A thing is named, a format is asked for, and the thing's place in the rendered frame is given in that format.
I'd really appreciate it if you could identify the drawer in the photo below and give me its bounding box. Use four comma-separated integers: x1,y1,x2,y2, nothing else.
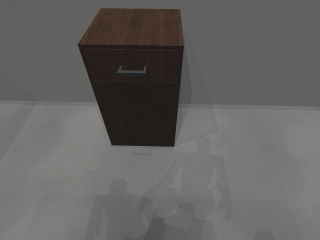
85,48,178,82

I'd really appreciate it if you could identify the handle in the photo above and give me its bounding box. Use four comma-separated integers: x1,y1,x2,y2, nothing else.
117,66,147,77

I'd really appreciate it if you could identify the cabinet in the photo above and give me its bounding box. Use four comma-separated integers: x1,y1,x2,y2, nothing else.
78,8,184,147

